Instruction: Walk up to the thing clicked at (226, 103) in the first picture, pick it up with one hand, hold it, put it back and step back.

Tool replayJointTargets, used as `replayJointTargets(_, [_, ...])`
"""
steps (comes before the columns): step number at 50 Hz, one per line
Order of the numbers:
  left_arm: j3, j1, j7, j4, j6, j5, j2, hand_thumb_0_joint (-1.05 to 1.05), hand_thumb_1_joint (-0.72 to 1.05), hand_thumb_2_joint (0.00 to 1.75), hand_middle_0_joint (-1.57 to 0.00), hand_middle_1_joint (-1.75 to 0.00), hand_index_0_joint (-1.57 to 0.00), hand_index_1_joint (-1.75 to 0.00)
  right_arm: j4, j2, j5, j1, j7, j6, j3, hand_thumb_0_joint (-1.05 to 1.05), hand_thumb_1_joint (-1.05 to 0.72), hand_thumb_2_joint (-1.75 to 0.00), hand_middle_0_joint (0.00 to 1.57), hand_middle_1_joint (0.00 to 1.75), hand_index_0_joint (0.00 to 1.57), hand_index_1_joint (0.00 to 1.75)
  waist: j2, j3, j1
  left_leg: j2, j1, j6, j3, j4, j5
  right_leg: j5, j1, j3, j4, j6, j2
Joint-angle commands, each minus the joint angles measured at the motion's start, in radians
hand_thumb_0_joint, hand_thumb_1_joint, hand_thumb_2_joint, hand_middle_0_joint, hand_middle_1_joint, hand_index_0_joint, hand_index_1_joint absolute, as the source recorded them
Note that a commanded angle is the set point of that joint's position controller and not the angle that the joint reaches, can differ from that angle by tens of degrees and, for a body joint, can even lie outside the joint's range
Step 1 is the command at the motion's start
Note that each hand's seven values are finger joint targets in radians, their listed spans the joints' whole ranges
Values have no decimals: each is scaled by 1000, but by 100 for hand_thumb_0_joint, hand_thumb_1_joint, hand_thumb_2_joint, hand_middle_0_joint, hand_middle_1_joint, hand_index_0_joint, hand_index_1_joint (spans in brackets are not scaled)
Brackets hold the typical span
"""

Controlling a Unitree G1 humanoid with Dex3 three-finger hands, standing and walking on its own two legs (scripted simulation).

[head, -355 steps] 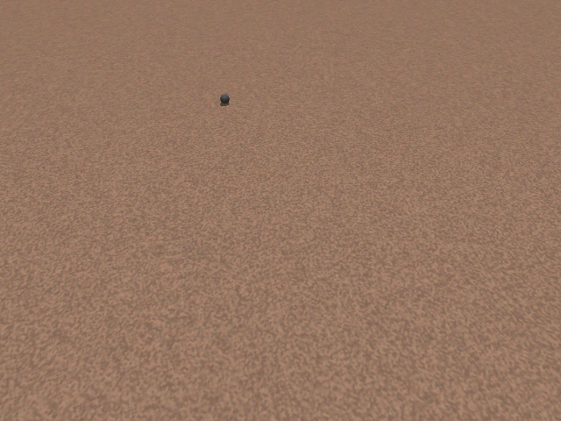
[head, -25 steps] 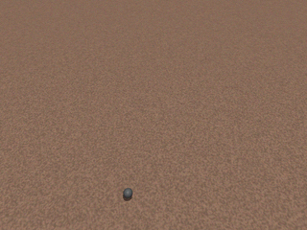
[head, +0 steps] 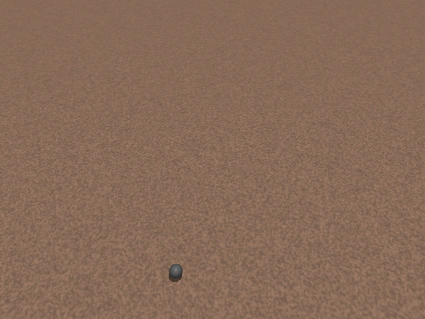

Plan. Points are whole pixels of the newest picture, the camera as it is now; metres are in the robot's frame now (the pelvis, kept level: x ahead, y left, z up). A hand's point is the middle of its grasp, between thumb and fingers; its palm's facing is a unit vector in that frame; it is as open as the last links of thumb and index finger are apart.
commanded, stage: stand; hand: left
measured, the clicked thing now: (175, 270) +0.44 +0.21 -0.75
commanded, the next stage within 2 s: none
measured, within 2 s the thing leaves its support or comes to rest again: neither
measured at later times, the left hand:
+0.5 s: hand out of the picture +0.07 +0.25 -0.16, palm faces -0.02 -0.94 -0.34, open 7.4 cm
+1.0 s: hand out of the picture +0.08 +0.25 -0.16, palm faces -0.02 -0.94 -0.34, open 7.4 cm
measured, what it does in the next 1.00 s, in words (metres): stands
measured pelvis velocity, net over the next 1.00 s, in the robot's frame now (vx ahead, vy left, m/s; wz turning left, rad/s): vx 0.00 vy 0.00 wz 0.00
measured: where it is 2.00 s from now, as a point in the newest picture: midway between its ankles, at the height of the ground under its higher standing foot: outside the picture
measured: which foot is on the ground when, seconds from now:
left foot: down 0.00-1.00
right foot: down 0.00-1.00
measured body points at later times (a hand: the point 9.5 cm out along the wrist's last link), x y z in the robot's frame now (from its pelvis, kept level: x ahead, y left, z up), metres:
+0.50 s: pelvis +0.00 +0.00 +0.00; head +0.01 +0.00 +0.45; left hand +0.07 +0.30 -0.13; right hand +0.07 -0.30 -0.14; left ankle +0.00 +0.13 -0.75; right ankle +0.00 -0.12 -0.75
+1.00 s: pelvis +0.00 +0.00 +0.00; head +0.01 +0.00 +0.45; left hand +0.08 +0.30 -0.13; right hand +0.08 -0.30 -0.13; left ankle +0.00 +0.13 -0.75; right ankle +0.00 -0.12 -0.75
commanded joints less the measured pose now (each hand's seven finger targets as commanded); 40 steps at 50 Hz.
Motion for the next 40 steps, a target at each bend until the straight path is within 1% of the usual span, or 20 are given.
replayJointTargets(1, [36, -40, 19, -62, -14, -4, 220, 0, 90, 90, -20, -30, -20, -30, -57, -209, 4, -46, -11, -17, -40, 0, -90, -90, 20, 30, 20, 30, -8, -68, -3, 117, -6, 25, -87, -39, 175, 139, 24, 93, -37, -24, -118])
replayJointTargets(2, [35, -36, 18, -63, -15, -2, 213, 0, 90, 90, -20, -30, -20, -30, -57, -217, 3, -43, -11, -16, -41, 0, -90, -90, 20, 30, 20, 30, 10, -67, -1, 116, -9, 28, -84, -38, 140, 118, 21, 101, -48, -22, -121])
replayJointTargets(4, [38, -45, 18, -66, -14, -4, 222, 0, 90, 90, -20, -30, -20, -30, -58, -211, 3, -40, -12, -16, -40, 0, -90, -90, 20, 30, 20, 30, -1, -76, -4, 118, -1, 27, -85, -37, 169, 140, 29, 100, -38, -26, -122])
replayJointTargets(5, [34, -33, 18, -64, -16, -4, 215, 0, 90, 90, -20, -30, -20, -30, -58, -208, 5, -47, -10, -16, -39, 0, -90, -90, 20, 30, 20, 30, -6, -58, 1, 119, -8, 26, -89, -38, 172, 145, 22, 93, -42, -24, -119])
replayJointTargets(10, [37, -43, 17, -67, -13, -3, 217, 0, 90, 90, -20, -30, -20, -30, -59, -211, 4, -39, -9, -14, -40, 0, -90, -90, 20, 30, 20, 30, 5, -48, -4, 110, -29, 27, -89, -49, 82, 52, 11, 97, -56, -25, -115])
replayJointTargets(11, [38, -44, 16, -68, -13, -4, 223, 0, 90, 90, -20, -30, -20, -30, -58, -209, 4, -35, -9, -15, -39, 0, -90, -90, 20, 30, 20, 30, -1, -51, -3, 113, -17, 29, -89, -48, 104, 75, 14, 104, -50, -29, -119])
replayJointTargets(12, [39, -38, 17, -68, -13, -4, 220, 0, 90, 90, -20, -30, -20, -30, -58, -210, 3, -31, -8, -14, -40, 0, -90, -90, 20, 30, 20, 30, 1, -60, -3, 111, -25, 28, -89, -50, 89, 60, 16, 99, -52, -28, -116])
replayJointTargets(13, [39, -34, 16, -68, -14, -4, 225, 0, 90, 90, -20, -30, -20, -30, -60, -208, 3, -41, -8, -15, -40, 0, -90, -90, 20, 30, 20, 30, -3, -49, 0, 113, -13, 27, -91, -47, 109, 72, 3, 100, -49, -27, -115])
replayJointTargets(17, [42, -32, 13, -66, -9, -4, 223, 0, 90, 90, -20, -30, -20, -30, -56, -211, 3, -30, -8, -15, -38, 0, -90, -90, 20, 30, 20, 30, 10, -36, -1, 104, -27, 29, -89, -54, 40, 10, -10, 107, -55, -27, -113])
replayJointTargets(18, [41, -33, 14, -69, -9, -1, 226, 0, 90, 90, -20, -30, -20, -30, -60, -212, 3, -33, -8, -15, -40, 0, -90, -90, 20, 30, 20, 30, -6, -50, 0, 109, -28, 27, -96, -53, 65, 14, -2, 99, -50, -28, -109])
replayJointTargets(19, [40, -34, 14, -69, -11, -2, 221, 0, 90, 90, -20, -30, -20, -30, -62, -217, 2, -30, -9, -15, -40, 0, -90, -90, 20, 30, 20, 30, 3, -62, -1, 114, -15, 35, -91, -43, 91, 60, 8, 106, -46, -31, -118])
replayJointTargets(21, [41, -34, 15, -73, -14, -3, 226, 0, 90, 90, -20, -30, -20, -30, -60, -209, 1, -24, -10, -18, -37, 0, -90, -90, 20, 30, 20, 30, -13, -81, 0, 119, 3, 31, -94, -37, 167, 136, 25, 100, -32, -32, -120])
replayJointTargets(22, [42, -32, 15, -73, -14, -3, 221, 0, 90, 90, -20, -30, -20, -30, -62, -219, 3, -19, -12, -21, -39, 0, -90, -90, 20, 30, 20, 30, 1, -99, -2, 120, 16, 32, -90, -26, 196, 174, 36, 106, -26, -31, -125])
replayJointTargets(24, [40, -24, 16, -69, -14, -4, 221, 0, 90, 90, -20, -30, -20, -30, -62, -215, 3, -26, -13, -20, -38, 0, -90, -90, 20, 30, 20, 30, -2, -98, 0, 122, 25, 31, -91, -27, 224, 194, 36, 95, -20, -30, -120])
replayJointTargets(29, [39, -28, 17, -67, -12, -5, 222, 0, 90, 90, -20, -30, -20, -30, -60, -214, 3, -19, -14, -15, -34, 0, -90, -90, 20, 30, 20, 30, -4, -70, -1, 118, 12, 30, -88, -35, 168, 148, 20, 101, -37, -26, -120])
replayJointTargets(32, [40, -32, 18, -69, -11, -4, 225, 0, 90, 90, -20, -30, -20, -30, -64, -214, 2, -15, -15, -15, -35, 0, -90, -90, 20, 30, 20, 30, -10, -76, -4, 120, 11, 30, -85, -35, 179, 156, 30, 98, -30, -28, -121])
replayJointTargets(33, [38, -23, 17, -67, -11, -3, 221, 0, 90, 90, -20, -30, -20, -30, -63, -217, 3, -21, -15, -16, -34, 0, -90, -90, 20, 30, 20, 30, 8, -73, 1, 118, 12, 29, -86, -36, 181, 155, 21, 97, -32, -26, -117])
replayJointTargets(35, [37, -21, 17, -66, -13, -4, 221, 0, 90, 90, -20, -30, -20, -30, -62, -214, 4, -21, -14, -16, -34, 0, -90, -90, 20, 30, 20, 30, -7, -60, 1, 120, 11, 27, -88, -34, 197, 171, 22, 96, -33, -26, -119])
replayJointTargets(38, [37, -19, 19, -70, -16, -3, 223, 0, 90, 90, -20, -30, -20, -30, -67, -212, 4, -17, -13, -16, -36, 0, -90, -90, 20, 30, 20, 30, -8, -78, -2, 122, 24, 30, -85, -27, 219, 207, 35, 92, -30, -26, -120])
replayJointTargets(40, [37, -21, 19, -73, -17, -3, 224, 0, 90, 90, -20, -30, -20, -30, -70, -214, 3, -19, -13, -16, -36, 0, -90, -90, 20, 30, 20, 30, -6, -77, -3, 120, 22, 30, -81, -27, 209, 206, 36, 95, -34, -24, -122])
